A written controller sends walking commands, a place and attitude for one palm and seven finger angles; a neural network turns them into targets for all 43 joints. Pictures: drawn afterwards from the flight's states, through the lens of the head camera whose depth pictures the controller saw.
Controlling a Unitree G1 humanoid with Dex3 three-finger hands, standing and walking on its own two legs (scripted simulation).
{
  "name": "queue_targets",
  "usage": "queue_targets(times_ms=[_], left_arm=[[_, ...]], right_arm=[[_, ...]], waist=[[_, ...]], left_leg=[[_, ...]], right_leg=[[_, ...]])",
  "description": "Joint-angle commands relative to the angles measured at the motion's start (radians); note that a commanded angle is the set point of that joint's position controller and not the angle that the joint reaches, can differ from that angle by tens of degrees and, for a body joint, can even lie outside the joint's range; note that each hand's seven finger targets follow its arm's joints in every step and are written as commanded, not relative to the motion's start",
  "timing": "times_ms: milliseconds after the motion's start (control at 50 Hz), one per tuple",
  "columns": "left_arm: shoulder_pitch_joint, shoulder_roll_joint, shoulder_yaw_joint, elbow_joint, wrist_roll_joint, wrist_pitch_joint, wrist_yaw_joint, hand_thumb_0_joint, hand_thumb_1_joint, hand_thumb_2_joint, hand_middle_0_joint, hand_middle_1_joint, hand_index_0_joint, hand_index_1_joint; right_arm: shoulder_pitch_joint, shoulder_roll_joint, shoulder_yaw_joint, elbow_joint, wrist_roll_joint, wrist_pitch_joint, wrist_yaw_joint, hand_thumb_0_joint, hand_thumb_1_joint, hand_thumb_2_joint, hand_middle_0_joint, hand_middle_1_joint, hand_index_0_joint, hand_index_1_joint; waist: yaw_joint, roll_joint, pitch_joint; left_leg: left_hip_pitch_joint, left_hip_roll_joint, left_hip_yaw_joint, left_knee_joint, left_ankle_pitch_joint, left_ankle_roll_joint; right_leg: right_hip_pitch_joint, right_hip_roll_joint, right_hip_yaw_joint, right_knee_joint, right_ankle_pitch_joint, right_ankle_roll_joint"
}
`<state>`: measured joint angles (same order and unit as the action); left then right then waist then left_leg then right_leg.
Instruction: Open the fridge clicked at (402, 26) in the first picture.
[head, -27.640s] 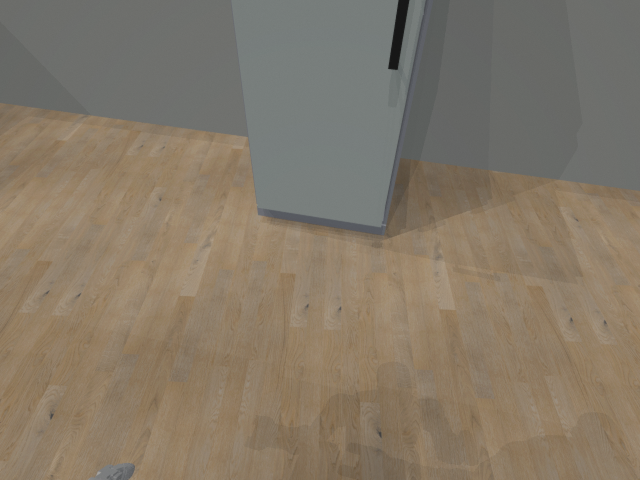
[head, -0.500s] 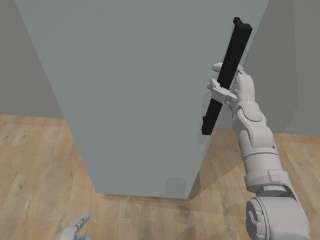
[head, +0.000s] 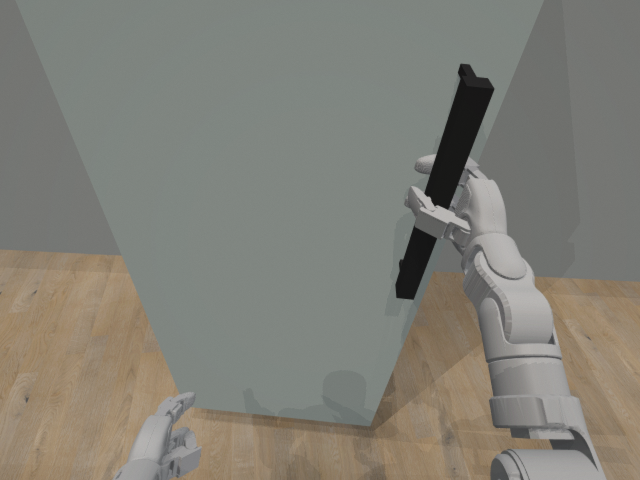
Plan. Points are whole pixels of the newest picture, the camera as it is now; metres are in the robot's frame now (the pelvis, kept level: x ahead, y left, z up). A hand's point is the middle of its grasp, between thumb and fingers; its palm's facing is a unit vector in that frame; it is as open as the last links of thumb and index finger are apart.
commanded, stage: pull the door a little, standing still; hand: right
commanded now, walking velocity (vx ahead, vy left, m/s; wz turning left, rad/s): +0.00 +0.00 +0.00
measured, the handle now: (430, 199) +0.43 -0.11 +0.17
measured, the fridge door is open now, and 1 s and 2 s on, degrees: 4 29 53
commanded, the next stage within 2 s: walk backward, drawing the door open in 0.02 s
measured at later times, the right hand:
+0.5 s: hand (416, 292) +0.26 -0.07 +0.18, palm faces -0.12 +0.98 -0.17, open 7.4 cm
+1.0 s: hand (369, 370) +0.18 -0.02 +0.18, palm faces +0.06 +0.98 -0.20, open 7.7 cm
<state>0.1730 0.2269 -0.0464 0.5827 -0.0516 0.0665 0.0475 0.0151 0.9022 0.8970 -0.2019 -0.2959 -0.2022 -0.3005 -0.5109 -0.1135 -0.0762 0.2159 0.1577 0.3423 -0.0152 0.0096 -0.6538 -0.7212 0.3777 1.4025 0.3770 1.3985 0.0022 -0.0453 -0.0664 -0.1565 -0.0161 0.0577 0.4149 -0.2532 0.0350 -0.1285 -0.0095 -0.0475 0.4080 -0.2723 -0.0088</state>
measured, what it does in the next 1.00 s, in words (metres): walks backwards: right foot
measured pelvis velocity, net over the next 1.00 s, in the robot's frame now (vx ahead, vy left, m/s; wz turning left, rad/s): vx -0.11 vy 0.10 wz -0.22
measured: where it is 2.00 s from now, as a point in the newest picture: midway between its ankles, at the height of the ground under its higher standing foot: outside the picture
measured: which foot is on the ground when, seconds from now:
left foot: down 0.00-0.96, up 0.98-1.00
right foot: down 0.00-0.78, up 0.80-0.94, down 0.96-1.00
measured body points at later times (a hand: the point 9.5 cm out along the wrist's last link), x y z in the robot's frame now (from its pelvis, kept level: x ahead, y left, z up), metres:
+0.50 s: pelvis -0.05 +0.00 +0.00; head -0.03 +0.02 +0.45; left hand +0.12 +0.22 -0.10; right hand +0.26 -0.12 +0.19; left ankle -0.02 +0.09 -0.74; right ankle -0.04 -0.11 -0.74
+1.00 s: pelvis -0.11 +0.10 -0.02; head -0.04 +0.10 +0.43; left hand +0.09 +0.30 -0.12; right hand +0.17 -0.07 +0.19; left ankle -0.05 +0.14 -0.70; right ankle -0.12 -0.04 -0.75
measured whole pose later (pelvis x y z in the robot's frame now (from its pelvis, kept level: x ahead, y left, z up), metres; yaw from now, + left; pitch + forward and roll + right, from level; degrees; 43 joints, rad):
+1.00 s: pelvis -0.11 +0.10 -0.02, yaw -12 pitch +0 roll -1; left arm 0.17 0.14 0.03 0.59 0.02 -0.10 0.07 0.02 0.90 0.90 -0.20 -0.30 -0.20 -0.30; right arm -0.08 -0.22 0.09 -0.47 -0.01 -0.01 -0.07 -0.12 -0.57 -0.69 0.47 1.40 0.14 1.26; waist 0.09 0.00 0.15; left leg -0.53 -0.05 0.11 0.92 -0.30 0.00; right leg -0.30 -0.04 -0.04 0.55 -0.25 -0.01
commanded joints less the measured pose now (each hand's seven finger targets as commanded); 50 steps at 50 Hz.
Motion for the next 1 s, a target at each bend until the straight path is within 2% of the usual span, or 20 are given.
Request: queue_targets(times_ms=[0, 100, 120, 140, 180, 300, 420, 540, 680, 720, 760, 780, 820, 860, 880, 900, 920, 940, 960, 980], left_arm=[[-0.141, 0.097, 0.027, -0.179, 0.004, -0.028, -0.007, 0.0, 0.9, 0.9, -0.2, -0.3, -0.2, -0.3], [-0.184, 0.089, 0.02, -0.212, 0.002, -0.011, -0.018, 0.0, 0.9, 0.9, -0.2, -0.3, -0.2, -0.3], [-0.189, 0.104, 0.028, -0.225, 0.02, -0.015, 0.009, 0.0, 0.9, 0.9, -0.2, -0.3, -0.2, -0.3], [-0.171, 0.089, 0.029, -0.178, 0.029, -0.01, 0.022, 0.0, 0.9, 0.9, -0.2, -0.3, -0.2, -0.3], [-0.162, 0.086, 0.039, -0.181, 0.041, 0.009, 0.027, 0.0, 0.9, 0.9, -0.2, -0.3, -0.2, -0.3], [-0.155, 0.067, 0.055, -0.212, 0.044, 0.037, 0.025, 0.0, 0.9, 0.9, -0.2, -0.3, -0.2, -0.3], [-0.155, 0.049, 0.057, -0.227, 0.045, 0.028, 0.021, 0.0, 0.9, 0.9, -0.2, -0.3, -0.2, -0.3], [-0.163, 0.043, 0.053, -0.22, 0.051, -0.001, 0.02, 0.0, 0.9, 0.9, -0.2, -0.3, -0.2, -0.3], [-0.192, 0.033, 0.076, -0.181, 0.05, -0.062, 0.024, 0.0, 0.9, 0.9, -0.2, -0.3, -0.2, -0.3], [-0.178, 0.016, 0.084, -0.166, 0.045, -0.087, 0.023, 0.0, 0.9, 0.9, -0.2, -0.3, -0.2, -0.3], [-0.133, -0.009, 0.089, -0.144, 0.039, -0.107, 0.021, 0.0, 0.9, 0.9, -0.2, -0.3, -0.2, -0.3], [-0.125, -0.009, 0.089, -0.142, 0.045, -0.124, 0.019, 0.0, 0.9, 0.9, -0.2, -0.3, -0.2, -0.3], [-0.102, -0.028, 0.084, -0.132, 0.054, -0.159, 0.02, 0.0, 0.9, 0.9, -0.2, -0.3, -0.2, -0.3], [-0.073, -0.037, 0.075, -0.122, 0.06, -0.185, 0.024, 0.0, 0.9, 0.9, -0.2, -0.3, -0.2, -0.3], [-0.049, -0.04, 0.07, -0.115, 0.057, -0.202, 0.027, 0.0, 0.9, 0.9, -0.2, -0.3, -0.2, -0.3], [0.003, -0.029, 0.078, -0.098, 0.049, -0.224, 0.028, 0.0, 0.9, 0.9, -0.2, -0.3, -0.2, -0.3], [0.007, 0.028, 0.101, -0.112, 0.054, -0.245, 0.025, 0.0, 0.9, 0.9, -0.2, -0.3, -0.2, -0.3], [-0.109, 0.08, 0.113, -0.16, 0.103, -0.231, 0.015, 0.0, 0.9, 0.9, -0.2, -0.3, -0.2, -0.3], [-0.161, 0.078, 0.122, -0.157, 0.09, -0.211, 0.002, 0.0, 0.9, 0.9, -0.2, -0.3, -0.2, -0.3], [-0.165, 0.069, 0.133, -0.148, 0.08, -0.206, 0.006, 0.0, 0.9, 0.9, -0.2, -0.3, -0.2, -0.3]], right_arm=[[-0.191, -0.107, -0.026, -0.339, 0.019, -0.052, 0.035, 0.0, -0.9, -0.9, 0.45, 1.4, 0.45, 1.4], [-0.038, -0.121, -0.024, -0.513, 0.023, -0.013, 0.034, 0.0, -0.9, -0.9, 0.45, 1.4, 0.45, 1.4], [-0.351, -0.305, -0.012, -0.731, -0.047, -0.198, -0.011, 0.0, -0.9, -0.9, 0.45, 1.4, 0.45, 1.4], [-0.288, -0.283, -0.023, -0.629, -0.06, -0.266, -0.038, 0.0, -0.9, -0.9, 0.45, 1.4, 0.45, 1.4], [-0.031, -0.171, 0.064, -0.576, -0.069, -0.317, -0.039, 0.0, -0.9, -0.9, 0.45, 1.4, 0.45, 1.4], [0.025, -0.186, 0.08, -0.747, -0.087, -0.441, -0.044, 0.0, -0.9, -0.9, 0.45, 1.4, 0.45, 1.4], [0.109, -0.178, 0.092, -0.811, -0.105, -0.498, -0.056, 0.0, -0.9, -0.9, 0.45, 1.4, 0.45, 1.4], [0.109, -0.163, 0.114, -0.856, -0.124, -0.511, -0.067, 0.0, -0.9, -0.9, 0.45, 1.4, 0.45, 1.4], [0.103, -0.162, 0.1, -0.923, -0.146, -0.5, -0.063, 0.0, -0.9, -0.9, 0.45, 1.4, 0.45, 1.4], [0.105, -0.157, 0.102, -0.95, -0.148, -0.496, -0.058, 0.0, -0.9, -0.9, 0.45, 1.4, 0.45, 1.4], [0.102, -0.19, 0.077, -0.997, -0.152, -0.484, -0.067, 0.0, -0.9, -0.9, 0.45, 1.4, 0.45, 1.4], [0.104, -0.198, 0.063, -1.014, -0.162, -0.484, -0.071, 0.0, -0.9, -0.9, 0.45, 1.4, 0.45, 1.4], [0.141, -0.173, 0.075, -1.023, -0.18, -0.483, -0.061, 0.0, -0.9, -0.9, 0.45, 1.4, 0.45, 1.4], [0.145, -0.157, 0.1, -1.043, -0.179, -0.482, -0.052, 0.0, -0.9, -0.9, 0.45, 1.4, 0.45, 1.4], [0.114, -0.151, 0.12, -1.062, -0.175, -0.489, -0.049, 0.0, -0.9, -0.9, 0.45, 1.4, 0.45, 1.4], [0.097, -0.153, 0.128, -1.058, -0.168, -0.497, -0.051, 0.0, -0.9, -0.9, 0.45, 1.4, 0.45, 1.4], [0.076, -0.131, 0.151, -1.06, -0.151, -0.51, -0.046, 0.0, -0.9, -0.9, 0.45, 1.4, 0.45, 1.4], [0.126, -0.139, 0.132, -0.977, -0.174, -0.516, -0.057, 0.0, -0.9, -0.9, 0.45, 1.4, 0.45, 1.4], [0.135, -0.158, 0.097, -0.996, -0.19, -0.515, -0.039, 0.0, -0.9, -0.9, 0.45, 1.4, 0.45, 1.4], [0.071, -0.185, 0.075, -1.107, -0.175, -0.531, -0.024, 0.0, -0.9, -0.9, 0.45, 1.4, 0.45, 1.4]], waist=[[-0.05, 0.117, -0.271], [-0.064, 0.108, -0.243], [0.008, 0.04, -0.073], [0.019, 0.083, -0.063], [0.012, 0.117, -0.108], [0.028, 0.03, -0.305], [0.032, 0.079, -0.266], [0.041, -0.019, -0.186], [0.036, -0.012, -0.151], [0.037, 0.059, -0.186], [0.045, 0.22, -0.223], [0.027, 0.234, -0.197], [0.03, 0.211, -0.186], [0.052, 0.15, -0.204], [0.074, 0.147, -0.191], [0.115, 0.099, -0.19], [0.149, -0.182, -0.158], [0.07, -0.334, -0.162], [0.033, -0.036, -0.162], [0.04, -0.006, -0.114]], left_leg=[[0.188, 0.025, -0.018, 0.02, 0.605, -0.011], [0.183, 0.023, -0.018, 0.016, 0.548, -0.01], [-0.025, 0.092, -0.119, -0.092, 0.494, -0.057], [-0.05, 0.105, -0.11, -0.119, 0.37, -0.04], [-0.065, 0.101, -0.087, -0.105, 0.351, -0.036], [0.025, 0.078, -0.064, -0.007, 0.523, -0.051], [0.03, 0.062, -0.05, -0.019, 0.419, -0.061], [0.041, 0.032, -0.046, 0.062, 0.142, -0.059], [0.108, 0.048, -0.107, 0.124, 0.008, -0.038], [0.109, 0.096, -0.135, 0.021, 0.003, -0.017], [-0.013, 0.229, -0.187, -0.212, -0.156, 0.024], [-0.056, 0.267, -0.166, -0.254, -0.148, 0.017], [-0.044, 0.231, -0.025, -0.198, 0.081, -0.01], [0.007, 0.183, 0.078, -0.101, 0.296, 0.013], [-0.051, 0.133, 0.12, -0.038, 0.354, -0.033], [-0.156, 0.067, 0.148, 0.124, 0.396, -0.121], [-0.396, -0.038, 0.121, 0.546, 0.217, -0.234], [-0.483, 0.047, -0.166, 0.98, -0.226, -0.126], [-0.416, 0.071, -0.282, 1.018, -0.174, -0.054], [-0.492, 0.097, -0.282, 0.914, -0.229, -0.062]], right_leg=[[0.057, 0.016, 0.015, 0.012, 0.463, -0.029], [0.042, 0.014, 0.018, 0.008, 0.42, -0.029], [0.008, -0.03, 0.005, 0.07, 0.343, -0.05], [-0.001, -0.025, 0.042, 0.082, 0.274, -0.048], [0.053, -0.047, 0.053, 0.07, 0.322, -0.042], [0.163, -0.101, 0.052, 0.052, 0.592, -0.039], [0.088, -0.108, 0.064, 0.012, 0.524, -0.035], [-0.1, -0.158, 0.177, -0.113, 0.312, -0.06], [-0.319, -0.233, 0.299, -0.146, -0.001, -0.115], [-0.304, -0.161, 0.216, -0.045, -0.044, -0.084], [-0.177, -0.011, 0.023, 0.209, -0.066, -0.014], [-0.194, 0.019, -0.022, 0.385, -0.134, -0.003], [-0.199, 0.017, -0.053, 0.501, -0.208, 0.002], [-0.147, 0.001, -0.095, 0.366, -0.155, 0.012], [-0.058, -0.001, -0.098, 0.236, -0.119, 0.002], [0.099, -0.032, -0.058, 0.009, -0.029, -0.026], [0.214, -0.297, 0.329, -0.256, 0.207, -0.149], [0.114, -0.657, 0.819, -0.208, 0.478, -0.271], [0.018, -0.631, 0.768, -0.158, 0.448, -0.254], [0.011, -0.543, 0.639, -0.074, 0.416, -0.234]])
